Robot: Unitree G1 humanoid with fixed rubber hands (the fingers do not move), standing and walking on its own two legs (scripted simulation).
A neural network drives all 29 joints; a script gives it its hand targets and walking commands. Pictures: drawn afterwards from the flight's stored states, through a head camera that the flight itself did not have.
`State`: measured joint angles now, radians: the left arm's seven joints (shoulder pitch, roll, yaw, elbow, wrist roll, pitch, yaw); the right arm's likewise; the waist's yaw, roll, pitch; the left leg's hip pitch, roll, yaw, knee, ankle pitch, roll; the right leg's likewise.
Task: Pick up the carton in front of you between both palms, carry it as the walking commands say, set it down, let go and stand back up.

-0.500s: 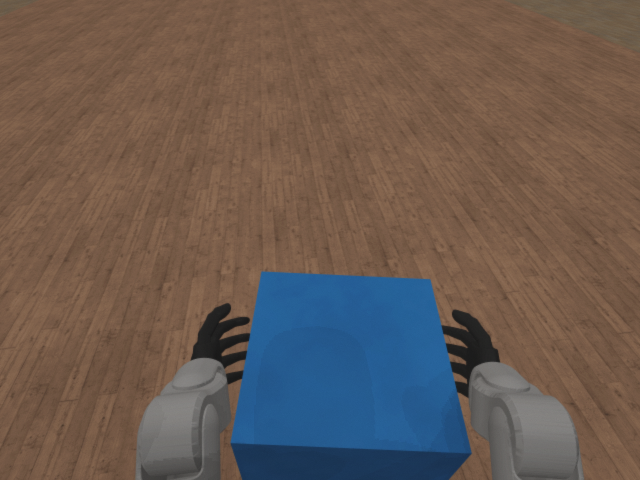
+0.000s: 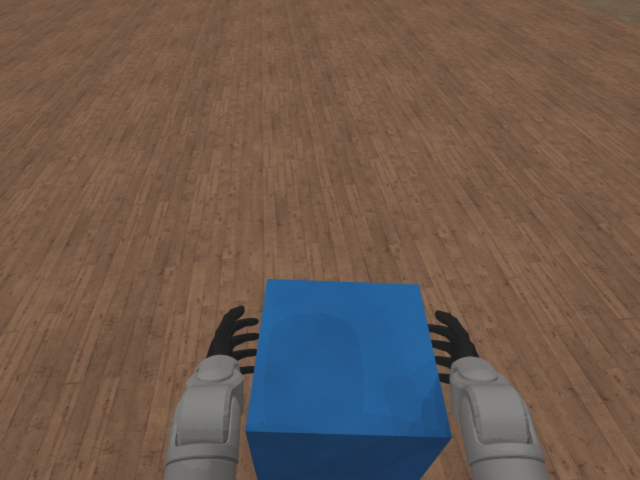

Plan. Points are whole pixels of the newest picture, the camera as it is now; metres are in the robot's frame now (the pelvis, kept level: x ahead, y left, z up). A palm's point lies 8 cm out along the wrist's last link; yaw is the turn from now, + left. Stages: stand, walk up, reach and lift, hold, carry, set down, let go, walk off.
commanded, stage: carry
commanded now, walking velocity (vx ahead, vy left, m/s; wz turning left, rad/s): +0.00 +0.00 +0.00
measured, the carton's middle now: (338, 392) +0.29 +0.01 -0.06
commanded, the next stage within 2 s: none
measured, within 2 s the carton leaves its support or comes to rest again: neither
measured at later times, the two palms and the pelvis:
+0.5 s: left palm (219, 354) +0.29 +0.16 +0.04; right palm (454, 359) +0.28 -0.14 +0.03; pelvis +0.01 +0.01 +0.00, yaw +0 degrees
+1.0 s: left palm (218, 354) +0.29 +0.16 +0.04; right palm (453, 361) +0.28 -0.14 +0.03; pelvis +0.01 +0.01 +0.00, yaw +0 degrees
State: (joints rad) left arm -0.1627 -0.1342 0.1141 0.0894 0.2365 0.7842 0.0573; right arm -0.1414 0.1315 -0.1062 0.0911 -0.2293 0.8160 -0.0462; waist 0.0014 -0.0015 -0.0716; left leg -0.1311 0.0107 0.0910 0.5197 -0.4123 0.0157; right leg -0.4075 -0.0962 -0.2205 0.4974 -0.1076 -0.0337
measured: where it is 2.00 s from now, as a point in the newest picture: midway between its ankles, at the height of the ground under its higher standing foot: outside the picture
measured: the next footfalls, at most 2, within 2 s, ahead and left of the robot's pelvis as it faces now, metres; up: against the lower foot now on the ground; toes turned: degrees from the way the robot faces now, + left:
left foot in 1.46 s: +0.24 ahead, +0.13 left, +0.00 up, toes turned +10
right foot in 1.74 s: +0.39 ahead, -0.11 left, +0.00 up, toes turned -8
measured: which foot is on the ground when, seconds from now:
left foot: down 0.00-1.00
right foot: down 0.00-1.00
